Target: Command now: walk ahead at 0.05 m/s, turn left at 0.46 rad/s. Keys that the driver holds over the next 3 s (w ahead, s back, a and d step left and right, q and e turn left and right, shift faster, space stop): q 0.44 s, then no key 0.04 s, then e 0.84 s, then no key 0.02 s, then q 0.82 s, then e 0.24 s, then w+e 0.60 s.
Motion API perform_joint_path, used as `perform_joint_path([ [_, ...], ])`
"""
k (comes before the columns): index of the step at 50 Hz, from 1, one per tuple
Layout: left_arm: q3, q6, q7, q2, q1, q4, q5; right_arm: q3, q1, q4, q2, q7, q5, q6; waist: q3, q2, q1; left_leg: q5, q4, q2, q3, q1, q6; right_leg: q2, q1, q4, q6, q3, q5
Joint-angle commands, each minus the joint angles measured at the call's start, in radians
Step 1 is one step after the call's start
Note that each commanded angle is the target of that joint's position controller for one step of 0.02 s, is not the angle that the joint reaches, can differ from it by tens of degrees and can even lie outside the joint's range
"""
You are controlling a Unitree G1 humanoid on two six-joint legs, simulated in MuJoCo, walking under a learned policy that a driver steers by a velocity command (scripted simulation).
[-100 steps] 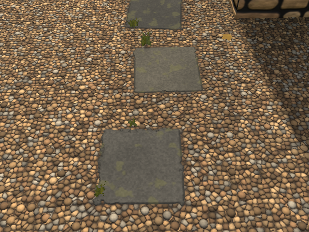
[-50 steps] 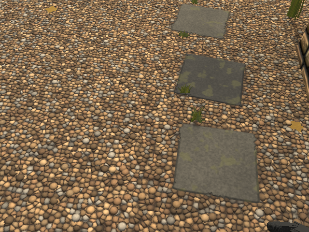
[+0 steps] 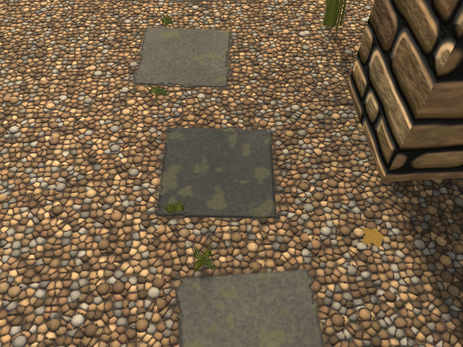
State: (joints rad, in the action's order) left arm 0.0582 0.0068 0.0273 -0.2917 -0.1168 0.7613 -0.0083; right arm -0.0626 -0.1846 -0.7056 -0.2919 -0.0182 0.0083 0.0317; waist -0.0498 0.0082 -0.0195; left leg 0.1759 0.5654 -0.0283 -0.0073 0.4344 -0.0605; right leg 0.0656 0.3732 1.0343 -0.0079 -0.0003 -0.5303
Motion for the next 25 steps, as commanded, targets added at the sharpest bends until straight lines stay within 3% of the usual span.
perform_joint_path([
  [1, 0.025, -0.005, -0.004, -0.095, -0.01, -0.069, 0.011, -0.041, -0.022, 0.082, -0.143, 0.019, -0.022, -0.009, 0.197, -0.024, 0.005, -0.455, -0.192, 0.283, -0.37, -0.343, -0.217, -0.055, 0.266, 0.196, -0.031, 0.102, -0.013],
  [2, 0.032, 0.004, 0.007, -0.108, 0.004, -0.073, 0.001, -0.038, 0.006, 0.09, -0.136, 0.026, -0.027, -0.018, 0.165, -0.034, 0.017, -0.357, -0.214, 0.246, -0.34, -0.274, -0.188, -0.072, 0.233, 0.11, -0.038, 0.096, 0.04],
  [4, 0.025, 0.01, 0.009, -0.072, -0.017, -0.071, 0.005, -0.046, 0.016, 0.101, -0.156, 0.035, -0.013, -0.037, 0.153, -0.11, 0.034, -0.315, -0.233, 0.188, -0.308, -0.199, -0.172, -0.042, 0.154, -0.009, -0.063, 0.065, 0.095],
  [8, 0.02, 0.003, 0.013, -0.063, -0.019, -0.063, 0.009, -0.06, 0.006, 0.113, -0.179, 0.055, -0.015, -0.05, 0.196, -0.142, 0.017, -0.226, -0.221, 0.175, -0.331, -0.195, -0.163, -0.032, 0.083, -0.188, -0.085, 0.079, 0.169],
  [12, 0.027, -0.012, 0.003, -0.079, -0.008, -0.069, 0.015, -0.063, 0.022, 0.127, -0.18, 0.055, -0.014, -0.066, 0.182, -0.18, 0.002, -0.081, -0.219, 0.168, -0.415, -0.18, -0.147, -0.023, 0.031, -0.313, -0.074, 0.09, 0.187],
  [15, 0.035, -0.032, -0.011, -0.084, -0.057, -0.057, 0.018, -0.061, 0.05, 0.139, -0.172, 0.055, -0.025, -0.077, 0.171, -0.19, 0.029, -0.087, -0.173, 0.146, -0.46, -0.179, -0.117, -0.017, -0.059, -0.518, -0.042, 0.074, 0.258],
  [16, 0.042, -0.037, -0.014, -0.094, -0.09, -0.046, 0.016, -0.057, 0.051, 0.142, -0.161, 0.057, -0.031, -0.081, 0.167, -0.177, 0.046, -0.058, -0.139, 0.114, -0.448, -0.147, -0.086, -0.036, -0.139, -0.631, -0.023, 0.071, 0.336],
  [17, 0.059, -0.037, -0.009, -0.157, -0.118, -0.046, 0.0, -0.046, 0.023, 0.145, -0.123, 0.057, -0.027, -0.081, 0.176, -0.076, 0.036, 0.096, -0.021, 0.053, -0.384, -0.053, -0.032, -0.189, -0.237, -0.697, 0.031, 0.194, 0.348],
  [18, 0.079, -0.024, -0.004, -0.251, -0.095, -0.046, -0.025, -0.039, 0.002, 0.177, -0.088, 0.053, -0.028, -0.074, 0.126, 0.241, -0.018, 0.366, 0.172, -0.121, -0.172, 0.157, 0.03, -0.389, -0.268, -0.749, 0.177, 0.444, 0.49],
  [19, 0.068, -0.028, -0.005, -0.202, -0.063, -0.073, -0.047, -0.062, -0.002, 0.165, -0.166, 0.05, -0.009, -0.06, 0.122, 0.251, 0.008, 0.445, 0.428, -0.073, -0.157, 0.187, 0.075, -0.486, -0.208, -0.765, 0.278, 0.539, 0.55],
  [20, 0.052, -0.031, 0.001, -0.147, -0.011, -0.096, -0.04, -0.08, -0.02, 0.14, -0.209, 0.046, -0.018, -0.061, 0.113, 0.161, -0.01, 0.382, 0.543, -0.048, -0.167, 0.174, 0.086, -0.441, -0.183, -0.747, 0.261, 0.444, 0.557],
  [21, 0.045, -0.03, 0.005, -0.119, 0.032, -0.104, -0.022, -0.083, -0.042, 0.114, -0.196, 0.048, -0.021, -0.071, 0.094, 0.119, -0.027, 0.324, 0.593, -0.039, -0.148, 0.174, 0.103, -0.371, -0.178, -0.726, 0.212, 0.338, 0.547],
  [22, 0.039, -0.029, 0.01, -0.102, 0.042, -0.108, -0.004, -0.078, -0.053, 0.103, -0.173, 0.051, -0.018, -0.082, 0.083, 0.113, -0.019, 0.271, 0.642, -0.034, -0.14, 0.198, 0.12, -0.334, -0.199, -0.715, 0.188, 0.275, 0.543],
  [23, 0.033, -0.026, 0.014, -0.097, 0.027, -0.103, 0.002, -0.069, -0.047, 0.104, -0.141, 0.05, -0.019, -0.088, 0.075, 0.112, -0.006, 0.25, 0.668, -0.034, -0.132, 0.198, 0.134, -0.315, -0.2, -0.71, 0.19, 0.236, 0.586],
  [25, 0.032, -0.016, 0.017, -0.102, -0.028, -0.086, -0.003, -0.05, 0.002, 0.128, -0.096, 0.048, -0.025, -0.084, 0.075, 0.13, 0.027, 0.232, 0.591, -0.038, -0.097, 0.183, 0.149, -0.284, -0.231, -0.709, 0.208, 0.185, 0.637],
])
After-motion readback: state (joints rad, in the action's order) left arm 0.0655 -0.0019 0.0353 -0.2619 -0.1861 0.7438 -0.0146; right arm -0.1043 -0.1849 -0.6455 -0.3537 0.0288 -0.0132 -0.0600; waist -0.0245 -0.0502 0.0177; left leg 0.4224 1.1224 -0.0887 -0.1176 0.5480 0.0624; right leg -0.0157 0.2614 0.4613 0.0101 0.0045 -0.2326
